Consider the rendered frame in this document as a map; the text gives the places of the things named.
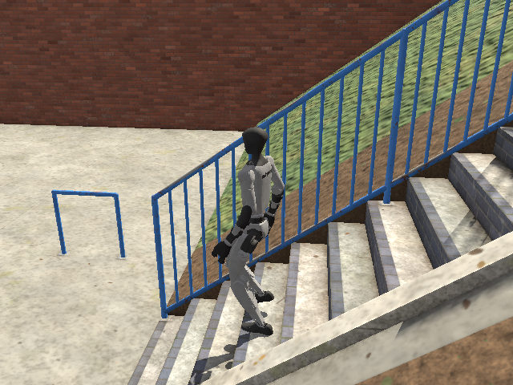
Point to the stairs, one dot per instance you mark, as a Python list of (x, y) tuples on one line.
[(440, 220)]

